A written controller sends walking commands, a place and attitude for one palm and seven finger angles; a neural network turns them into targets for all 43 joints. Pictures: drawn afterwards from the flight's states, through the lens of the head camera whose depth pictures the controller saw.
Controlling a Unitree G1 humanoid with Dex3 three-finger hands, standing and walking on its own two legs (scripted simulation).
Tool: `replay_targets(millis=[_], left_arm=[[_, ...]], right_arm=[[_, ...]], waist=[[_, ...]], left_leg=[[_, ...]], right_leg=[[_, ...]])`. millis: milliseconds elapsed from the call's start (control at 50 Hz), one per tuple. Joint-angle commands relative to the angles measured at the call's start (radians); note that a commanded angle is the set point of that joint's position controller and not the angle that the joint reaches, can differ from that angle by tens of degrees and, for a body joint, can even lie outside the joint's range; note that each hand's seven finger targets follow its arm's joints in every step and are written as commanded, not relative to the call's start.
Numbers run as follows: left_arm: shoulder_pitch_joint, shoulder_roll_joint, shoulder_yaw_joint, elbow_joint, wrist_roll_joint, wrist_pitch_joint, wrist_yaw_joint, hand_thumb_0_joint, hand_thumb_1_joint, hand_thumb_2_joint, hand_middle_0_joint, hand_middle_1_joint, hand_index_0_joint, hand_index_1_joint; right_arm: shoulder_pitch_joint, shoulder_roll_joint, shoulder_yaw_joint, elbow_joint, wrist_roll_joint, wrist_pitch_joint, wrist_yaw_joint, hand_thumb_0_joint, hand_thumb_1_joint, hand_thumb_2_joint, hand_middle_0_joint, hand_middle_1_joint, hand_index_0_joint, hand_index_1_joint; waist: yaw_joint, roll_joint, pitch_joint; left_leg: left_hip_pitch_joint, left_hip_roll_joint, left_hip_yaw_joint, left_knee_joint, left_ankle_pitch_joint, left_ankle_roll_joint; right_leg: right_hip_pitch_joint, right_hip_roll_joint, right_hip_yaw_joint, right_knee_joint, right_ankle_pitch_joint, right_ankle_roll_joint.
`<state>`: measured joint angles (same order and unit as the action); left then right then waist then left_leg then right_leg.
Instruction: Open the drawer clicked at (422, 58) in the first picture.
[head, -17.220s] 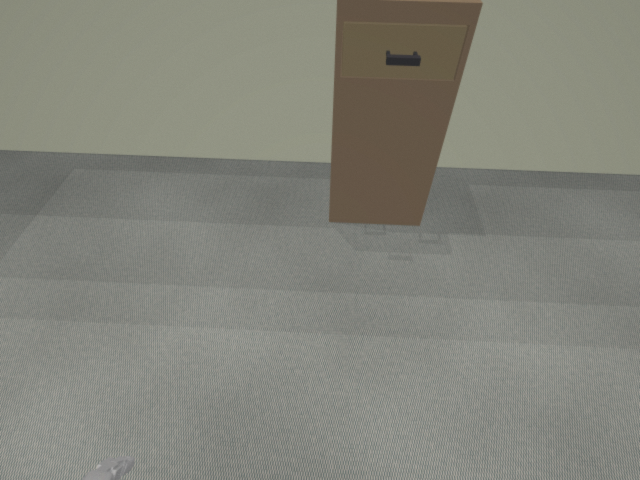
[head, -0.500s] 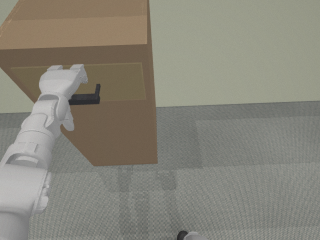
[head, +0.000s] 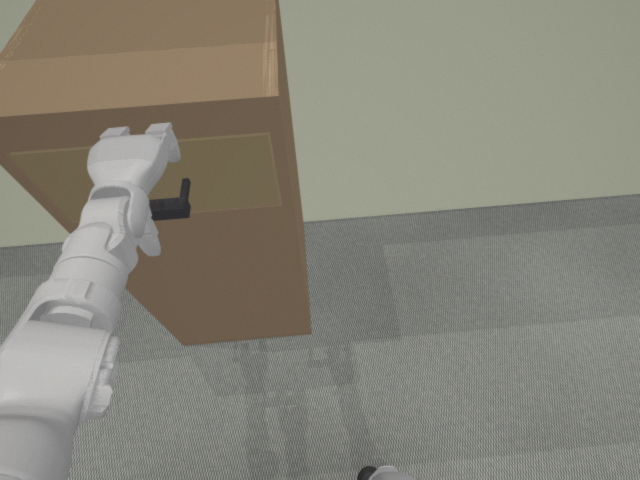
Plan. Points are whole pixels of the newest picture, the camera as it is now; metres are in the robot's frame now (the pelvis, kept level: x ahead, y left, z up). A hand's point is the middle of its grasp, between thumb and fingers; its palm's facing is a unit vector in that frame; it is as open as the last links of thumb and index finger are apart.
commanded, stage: move the hooked fingers above the handle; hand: left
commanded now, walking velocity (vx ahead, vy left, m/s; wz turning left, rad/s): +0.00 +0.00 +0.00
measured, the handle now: (156, 198) +0.53 +0.24 +0.00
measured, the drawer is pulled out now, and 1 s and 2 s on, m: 0.00 0.00 0.00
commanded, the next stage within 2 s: lower the fingers behind the handle in 1.92 s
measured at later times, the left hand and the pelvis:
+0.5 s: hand (141, 187) +0.49 +0.23 +0.07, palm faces -0.01 +0.01 -1.00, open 13.5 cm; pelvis +0.00 +0.00 +0.00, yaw +2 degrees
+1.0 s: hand (148, 199) +0.49 +0.23 +0.05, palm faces +0.01 -0.02 -1.00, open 13.6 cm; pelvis -0.01 +0.00 -0.01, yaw +2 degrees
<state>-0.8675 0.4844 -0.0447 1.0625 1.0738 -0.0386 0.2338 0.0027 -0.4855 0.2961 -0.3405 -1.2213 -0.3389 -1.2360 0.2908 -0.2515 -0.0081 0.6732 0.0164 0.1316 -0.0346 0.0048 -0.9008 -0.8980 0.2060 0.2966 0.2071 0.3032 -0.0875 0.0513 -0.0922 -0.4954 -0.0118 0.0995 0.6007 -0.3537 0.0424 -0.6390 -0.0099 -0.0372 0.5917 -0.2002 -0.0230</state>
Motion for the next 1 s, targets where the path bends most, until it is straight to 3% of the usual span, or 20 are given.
replay_targets(millis=[0, 100, 160, 200, 240, 260, 300, 320, 360, 440, 520, 600, 640, 660, 700, 760, 820, 860, 920, 980], left_arm=[[-0.324, 0.311, 0.075, -0.164, -0.015, -0.024, -0.002, 0.000, -0.500, 0.300, -0.300, -1.200, -0.300, -1.200], [-0.457, 0.317, 0.072, -0.295, -0.005, -0.121, 0.028, 0.000, -0.500, 0.300, -0.300, -1.200, -0.300, -1.200], [-0.548, 0.302, 0.064, -0.369, -0.010, -0.157, 0.065, 0.000, -0.500, 0.300, -0.300, -1.200, -0.300, -1.200], [-0.531, 0.305, 0.076, -0.340, -0.011, -0.150, 0.091, 0.000, -0.500, 0.300, -0.300, -1.200, -0.300, -1.200], [-0.536, 0.281, 0.058, -0.279, -0.011, -0.119, 0.109, 0.000, -0.500, 0.300, -0.300, -1.200, -0.300, -1.200], [-0.546, 0.272, 0.053, -0.256, -0.016, -0.101, 0.114, 0.000, -0.500, 0.300, -0.300, -1.200, -0.300, -1.200], [-0.508, 0.311, 0.075, -0.167, -0.010, -0.048, 0.112, 0.000, -0.500, 0.300, -0.300, -1.200, -0.300, -1.200], [-0.506, 0.283, 0.048, -0.144, -0.011, -0.023, 0.104, 0.000, -0.500, 0.300, -0.300, -1.200, -0.300, -1.200], [-0.476, 0.296, 0.058, -0.110, -0.011, 0.006, 0.077, 0.000, -0.500, 0.300, -0.300, -1.200, -0.300, -1.200], [-0.442, 0.282, 0.030, -0.047, -0.012, 0.035, 0.031, 0.000, -0.500, 0.300, -0.300, -1.200, -0.300, -1.200], [-0.425, 0.315, 0.036, -0.041, -0.010, 0.017, -0.005, 0.000, -0.500, 0.300, -0.300, -1.200, -0.300, -1.200], [-0.389, 0.321, 0.046, -0.068, -0.008, -0.029, -0.022, 0.000, -0.500, 0.300, -0.300, -1.200, -0.300, -1.200], [-0.405, 0.304, 0.025, -0.073, -0.005, -0.044, -0.026, 0.000, -0.500, 0.300, -0.300, -1.200, -0.300, -1.200], [-0.433, 0.294, 0.021, -0.104, -0.009, -0.062, -0.025, 0.000, -0.500, 0.300, -0.300, -1.200, -0.300, -1.200], [-0.464, 0.350, 0.068, -0.160, -0.013, -0.101, -0.011, 0.000, -0.500, 0.300, -0.300, -1.200, -0.300, -1.200], [-0.555, 0.387, 0.104, -0.270, -0.017, -0.158, 0.025, 0.000, -0.500, 0.300, -0.300, -1.200, -0.300, -1.200], [-0.607, 0.396, 0.119, -0.308, -0.005, -0.176, 0.085, 0.000, -0.500, 0.300, -0.300, -1.200, -0.300, -1.200], [-0.588, 0.436, 0.156, -0.267, -0.003, -0.151, 0.119, 0.000, -0.500, 0.300, -0.300, -1.200, -0.300, -1.200], [-0.563, 0.374, 0.114, -0.171, -0.001, -0.074, 0.138, 0.000, -0.500, 0.300, -0.300, -1.200, -0.300, -1.200], [-0.611, 0.419, 0.137, -0.185, -0.002, -0.035, 0.144, 0.000, -0.500, 0.300, -0.300, -1.200, -0.300, -1.200]], right_arm=[[0.084, -0.175, -0.066, -0.095, 0.000, -0.028, -0.031, 0.000, -0.900, -0.900, 0.200, 0.300, 0.200, 0.300], [0.112, -0.169, -0.084, -0.083, -0.008, -0.051, -0.037, 0.000, -0.900, -0.900, 0.200, 0.300, 0.200, 0.300], [0.136, -0.166, -0.097, -0.061, -0.020, -0.062, -0.032, 0.000, -0.900, -0.900, 0.200, 0.300, 0.200, 0.300], [0.145, -0.167, -0.101, -0.043, -0.023, -0.063, -0.026, 0.000, -0.900, -0.900, 0.200, 0.300, 0.200, 0.300], [0.148, -0.167, -0.097, -0.026, -0.023, -0.065, -0.018, 0.000, -0.900, -0.900, 0.200, 0.300, 0.200, 0.300], [0.150, -0.172, -0.096, -0.017, -0.026, -0.065, -0.014, 0.000, -0.900, -0.900, 0.200, 0.300, 0.200, 0.300], [0.148, -0.181, -0.088, -0.010, -0.019, -0.060, -0.009, 0.000, -0.900, -0.900, 0.200, 0.300, 0.200, 0.300], [0.145, -0.180, -0.085, -0.014, -0.017, -0.057, -0.007, 0.000, -0.900, -0.900, 0.200, 0.300, 0.200, 0.300], [0.143, -0.186, -0.084, -0.019, -0.015, -0.053, -0.005, 0.000, -0.900, -0.900, 0.200, 0.300, 0.200, 0.300], [0.132, -0.193, -0.074, -0.029, -0.001, -0.040, -0.013, 0.000, -0.900, -0.900, 0.200, 0.300, 0.200, 0.300], [0.122, -0.193, -0.064, -0.049, 0.005, -0.039, -0.030, 0.000, -0.900, -0.900, 0.200, 0.300, 0.200, 0.300], [0.127, -0.186, -0.063, -0.069, 0.000, -0.046, -0.035, 0.000, -0.900, -0.900, 0.200, 0.300, 0.200, 0.300], [0.128, -0.185, -0.060, -0.074, 0.002, -0.052, -0.038, 0.000, -0.900, -0.900, 0.200, 0.300, 0.200, 0.300], [0.133, -0.184, -0.063, -0.077, 0.000, -0.056, -0.038, 0.000, -0.900, -0.900, 0.200, 0.300, 0.200, 0.300], [0.145, -0.182, -0.067, -0.084, -0.005, -0.064, -0.040, 0.000, -0.900, -0.900, 0.200, 0.300, 0.200, 0.300], [0.161, -0.178, -0.080, -0.075, -0.017, -0.072, -0.043, 0.000, -0.900, -0.900, 0.200, 0.300, 0.200, 0.300], [0.174, -0.178, -0.089, -0.052, -0.027, -0.081, -0.036, 0.000, -0.900, -0.900, 0.200, 0.300, 0.200, 0.300], [0.176, -0.185, -0.086, -0.037, -0.033, -0.075, -0.029, 0.000, -0.900, -0.900, 0.200, 0.300, 0.200, 0.300], [0.179, -0.186, -0.085, -0.012, -0.032, -0.069, -0.013, 0.000, -0.900, -0.900, 0.200, 0.300, 0.200, 0.300], [0.176, -0.196, -0.082, -0.009, -0.028, -0.057, -0.007, 0.000, -0.900, -0.900, 0.200, 0.300, 0.200, 0.300]], waist=[[0.029, -0.089, -0.345], [-0.009, -0.025, -0.377], [-0.030, 0.016, -0.453], [-0.030, 0.036, -0.470], [-0.035, 0.058, -0.432], [-0.045, 0.036, -0.434], [-0.032, 0.008, -0.402], [-0.032, 0.010, -0.397], [-0.017, -0.007, -0.430], [-0.033, -0.096, -0.320], [-0.032, -0.113, -0.289], [-0.015, -0.081, -0.320], [-0.028, -0.076, -0.296], [-0.035, -0.071, -0.314], [-0.024, -0.042, -0.371], [-0.037, -0.011, -0.460], [-0.044, 0.056, -0.510], [-0.034, 0.052, -0.526], [-0.042, 0.064, -0.479], [-0.041, 0.025, -0.513]], left_leg=[[-0.016, -0.011, -0.060, -0.077, 0.249, 0.002], [0.023, -0.014, -0.076, -0.048, 0.237, 0.006], [0.084, -0.016, -0.093, -0.017, 0.310, 0.003], [0.100, -0.018, -0.098, -0.008, 0.334, -0.004], [0.083, -0.019, -0.101, -0.011, 0.319, -0.010], [0.075, -0.018, -0.098, -0.007, 0.328, -0.008], [0.030, -0.018, -0.093, -0.019, 0.304, -0.009], [0.023, -0.019, -0.088, -0.024, 0.308, -0.009], [0.013, -0.018, -0.078, -0.025, 0.342, -0.008], [-0.049, -0.017, -0.067, -0.045, 0.261, 0.000], [-0.083, -0.021, -0.063, -0.053, 0.188, 0.005], [-0.074, -0.021, -0.062, -0.040, 0.179, 0.005], [-0.088, -0.019, -0.066, -0.033, 0.144, 0.004], [-0.077, -0.019, -0.068, -0.026, 0.150, 0.006], [-0.075, -0.023, -0.074, -0.013, 0.152, 0.008], [-0.041, -0.024, -0.086, 0.014, 0.202, 0.010], [0.005, -0.023, -0.102, 0.031, 0.244, 0.004], [-0.007, -0.025, -0.105, 0.041, 0.284, -0.001], [0.002, -0.016, -0.105, 0.034, 0.321, -0.011], [0.006, -0.015, -0.103, 0.026, 0.349, -0.009]], right_leg=[[0.379, 0.018, 0.037, -0.033, 0.167, -0.008], [0.328, 0.018, 0.051, -0.031, 0.140, -0.009], [0.298, 0.022, 0.048, -0.016, 0.173, -0.012], [0.277, 0.026, 0.039, -0.006, 0.178, -0.012], [0.243, 0.027, 0.030, -0.006, 0.156, -0.015], [0.254, 0.027, 0.032, -0.010, 0.170, -0.014], [0.266, 0.027, 0.027, -0.010, 0.164, -0.013], [0.277, 0.027, 0.028, -0.013, 0.178, -0.012], [0.334, 0.026, 0.032, -0.010, 0.231, -0.013], [0.328, 0.023, 0.033, -0.035, 0.193, -0.002], [0.333, 0.016, 0.044, -0.042, 0.135, 0.001], [0.325, 0.016, 0.049, -0.030, 0.119, -0.002], [0.283, 0.017, 0.048, -0.029, 0.081, -0.001], [0.279, 0.017, 0.051, -0.028, 0.083, -0.002], [0.301, 0.016, 0.061, -0.014, 0.086, -0.002], [0.301, 0.019, 0.065, 0.005, 0.125, -0.004], [0.249, 0.023, 0.054, 0.025, 0.128, -0.009], [0.253, 0.026, 0.046, 0.037, 0.150, -0.011], [0.210, 0.029, 0.023, 0.037, 0.162, -0.010], [0.255, 0.030, 0.024, 0.030, 0.194, -0.005]])
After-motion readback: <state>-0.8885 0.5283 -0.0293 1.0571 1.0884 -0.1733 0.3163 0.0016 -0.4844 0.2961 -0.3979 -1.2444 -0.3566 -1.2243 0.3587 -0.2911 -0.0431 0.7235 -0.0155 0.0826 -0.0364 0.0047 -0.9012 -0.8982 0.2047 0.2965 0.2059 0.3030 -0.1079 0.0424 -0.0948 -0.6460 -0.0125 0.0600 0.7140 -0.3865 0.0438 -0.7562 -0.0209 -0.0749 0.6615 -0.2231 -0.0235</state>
